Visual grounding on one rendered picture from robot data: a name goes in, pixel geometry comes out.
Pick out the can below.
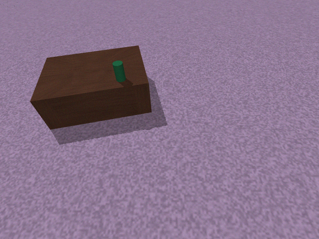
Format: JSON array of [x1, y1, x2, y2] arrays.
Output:
[[113, 61, 126, 82]]

